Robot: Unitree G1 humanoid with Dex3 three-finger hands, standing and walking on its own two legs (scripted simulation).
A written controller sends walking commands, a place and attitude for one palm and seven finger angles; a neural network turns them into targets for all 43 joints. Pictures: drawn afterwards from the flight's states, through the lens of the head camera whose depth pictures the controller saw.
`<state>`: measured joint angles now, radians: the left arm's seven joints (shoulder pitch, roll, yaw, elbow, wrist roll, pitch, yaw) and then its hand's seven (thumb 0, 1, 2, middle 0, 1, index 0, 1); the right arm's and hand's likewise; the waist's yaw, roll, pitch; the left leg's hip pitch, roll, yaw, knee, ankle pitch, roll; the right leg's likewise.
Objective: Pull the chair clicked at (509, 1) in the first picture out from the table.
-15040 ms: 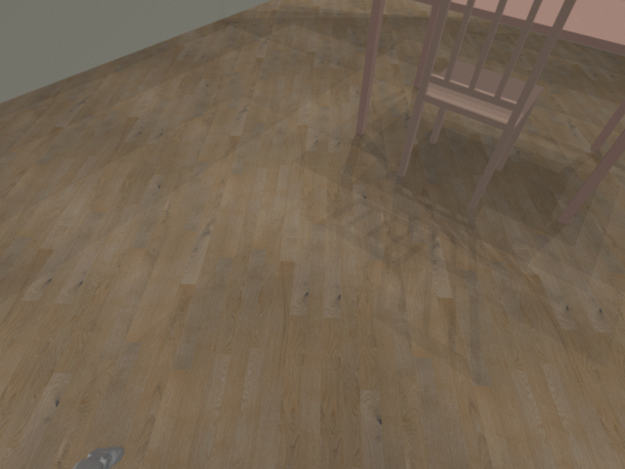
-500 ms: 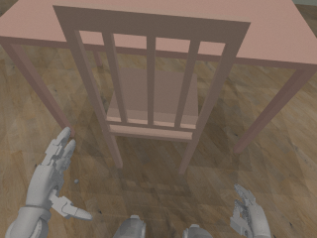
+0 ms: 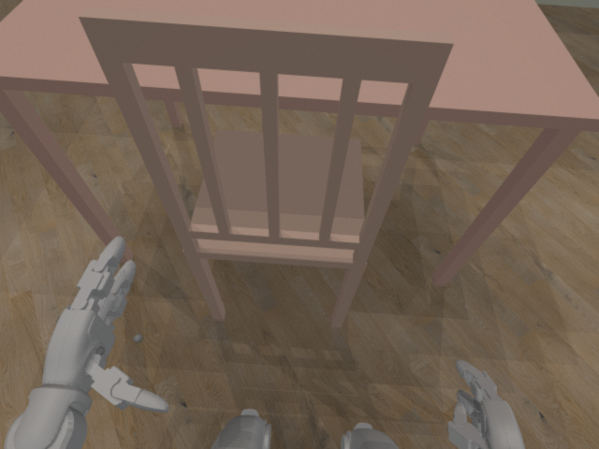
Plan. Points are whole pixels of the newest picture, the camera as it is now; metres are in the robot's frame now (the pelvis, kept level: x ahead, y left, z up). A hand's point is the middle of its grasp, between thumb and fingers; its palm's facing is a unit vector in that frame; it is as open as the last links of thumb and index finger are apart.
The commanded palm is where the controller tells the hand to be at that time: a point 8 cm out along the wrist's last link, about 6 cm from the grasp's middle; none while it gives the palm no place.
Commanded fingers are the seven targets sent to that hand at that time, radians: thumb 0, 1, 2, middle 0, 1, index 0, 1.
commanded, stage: raise the hand toward the chair's back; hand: left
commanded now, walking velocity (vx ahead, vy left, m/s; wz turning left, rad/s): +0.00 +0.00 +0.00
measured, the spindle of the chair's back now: (272, 172) +0.52 +0.07 +0.02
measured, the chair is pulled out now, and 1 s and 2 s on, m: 0.00 0.00 0.00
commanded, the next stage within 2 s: aim the fingers beside a spindle in 0.12 s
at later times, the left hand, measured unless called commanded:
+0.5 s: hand (165, 318) +0.27 +0.18 +0.03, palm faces -0.04 -1.00 -0.05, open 16.9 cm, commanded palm +0.25 +0.24 +0.03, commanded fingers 0.00 -0.50 0.30 -0.06 -0.08 -0.06 -0.08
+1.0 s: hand (184, 288) +0.32 +0.18 +0.01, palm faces -0.03 -1.00 -0.04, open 16.9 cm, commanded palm +0.30 +0.22 +0.01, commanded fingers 0.00 -0.50 0.30 -0.06 -0.08 -0.06 -0.08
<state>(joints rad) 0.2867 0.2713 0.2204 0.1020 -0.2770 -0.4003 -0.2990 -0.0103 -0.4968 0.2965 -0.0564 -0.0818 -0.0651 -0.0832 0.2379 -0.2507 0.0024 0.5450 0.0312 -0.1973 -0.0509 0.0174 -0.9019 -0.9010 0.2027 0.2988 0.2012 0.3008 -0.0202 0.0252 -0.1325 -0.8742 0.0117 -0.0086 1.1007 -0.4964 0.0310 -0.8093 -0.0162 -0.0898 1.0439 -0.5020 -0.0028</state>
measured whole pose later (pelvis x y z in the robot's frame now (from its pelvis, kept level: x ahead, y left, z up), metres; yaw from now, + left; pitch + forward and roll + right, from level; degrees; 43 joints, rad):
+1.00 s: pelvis +0.00 -0.01 -0.02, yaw -1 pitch +20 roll -2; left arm -0.06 0.26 0.22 0.38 -0.23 -0.43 -0.27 -0.01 -0.50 0.30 -0.06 -0.08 -0.06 -0.08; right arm 0.23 -0.26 0.00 0.58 0.02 -0.17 -0.04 0.02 -0.90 -0.90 0.20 0.30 0.20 0.30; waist -0.03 0.03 -0.14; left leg -1.00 0.02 0.00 1.17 -0.51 0.02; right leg -0.95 -0.01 -0.08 1.14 -0.53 -0.02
